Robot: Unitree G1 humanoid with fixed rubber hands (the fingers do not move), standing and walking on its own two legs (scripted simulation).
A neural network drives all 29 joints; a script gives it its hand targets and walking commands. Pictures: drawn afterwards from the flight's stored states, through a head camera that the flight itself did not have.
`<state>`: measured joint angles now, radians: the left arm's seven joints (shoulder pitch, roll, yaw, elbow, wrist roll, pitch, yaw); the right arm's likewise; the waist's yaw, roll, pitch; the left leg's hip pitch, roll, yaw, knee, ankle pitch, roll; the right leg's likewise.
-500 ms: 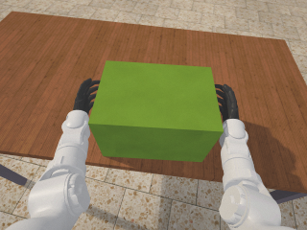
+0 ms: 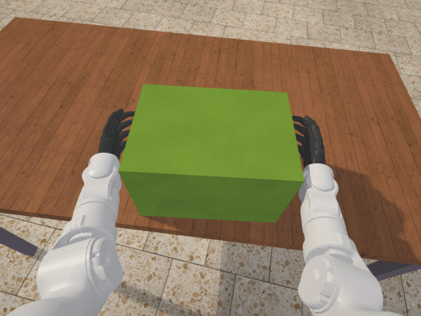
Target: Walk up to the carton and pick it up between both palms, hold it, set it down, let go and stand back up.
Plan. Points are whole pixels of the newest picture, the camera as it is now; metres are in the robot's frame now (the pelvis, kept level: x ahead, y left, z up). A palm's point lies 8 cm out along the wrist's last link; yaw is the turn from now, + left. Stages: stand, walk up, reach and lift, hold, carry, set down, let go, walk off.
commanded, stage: set down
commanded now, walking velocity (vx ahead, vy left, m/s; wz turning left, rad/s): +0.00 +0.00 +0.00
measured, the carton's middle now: (211, 155) +0.43 +0.01 +0.01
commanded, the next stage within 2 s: none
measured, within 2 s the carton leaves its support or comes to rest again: neither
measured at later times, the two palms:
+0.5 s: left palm (103, 149) +0.42 +0.24 +0.04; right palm (315, 148) +0.44 -0.20 +0.05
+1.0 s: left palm (85, 122) +0.42 +0.24 +0.12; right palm (352, 128) +0.43 -0.24 +0.12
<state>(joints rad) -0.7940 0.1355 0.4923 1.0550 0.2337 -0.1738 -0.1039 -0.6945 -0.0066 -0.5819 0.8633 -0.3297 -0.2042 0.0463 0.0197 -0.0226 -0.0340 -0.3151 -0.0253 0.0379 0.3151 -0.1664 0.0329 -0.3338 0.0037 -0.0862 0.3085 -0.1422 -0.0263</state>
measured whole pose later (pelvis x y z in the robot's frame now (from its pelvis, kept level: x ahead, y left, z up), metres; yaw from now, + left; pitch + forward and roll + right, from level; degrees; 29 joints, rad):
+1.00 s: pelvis -0.04 -0.03 -0.03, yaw +1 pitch +22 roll +1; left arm -1.18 0.53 -0.19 1.44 -0.47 -0.12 -0.08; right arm -1.08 -0.40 0.21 1.20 0.53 -0.03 -0.05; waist -0.03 -0.06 -0.25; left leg -0.76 0.01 0.02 0.59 -0.20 0.00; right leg -0.78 0.02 -0.11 0.59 -0.19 -0.08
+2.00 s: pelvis -0.04 -0.02 +0.00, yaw +0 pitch +4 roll +0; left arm -0.55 0.46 0.07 0.72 -0.33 0.11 -0.05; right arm -0.49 -0.31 0.00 0.58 0.38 0.14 -0.07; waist 0.01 -0.04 -0.03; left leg -0.31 0.01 0.02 0.42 -0.18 0.01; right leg -0.30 0.03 -0.10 0.37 -0.14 -0.07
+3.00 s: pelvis -0.01 -0.01 +0.00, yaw -1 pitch -2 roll +0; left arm 0.12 0.36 0.06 0.40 -0.27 -0.12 -0.07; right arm 0.19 -0.21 -0.02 0.28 0.24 -0.08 -0.04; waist 0.05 -0.03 0.04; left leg -0.13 0.01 0.04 0.39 -0.22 0.01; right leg -0.14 0.04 -0.08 0.34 -0.17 -0.06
